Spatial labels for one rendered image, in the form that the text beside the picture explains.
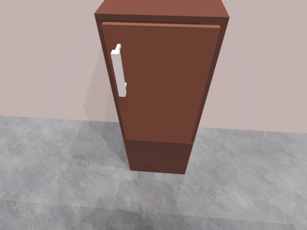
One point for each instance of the handle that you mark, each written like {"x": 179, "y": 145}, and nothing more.
{"x": 118, "y": 70}

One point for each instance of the cupboard door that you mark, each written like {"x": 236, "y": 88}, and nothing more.
{"x": 166, "y": 67}

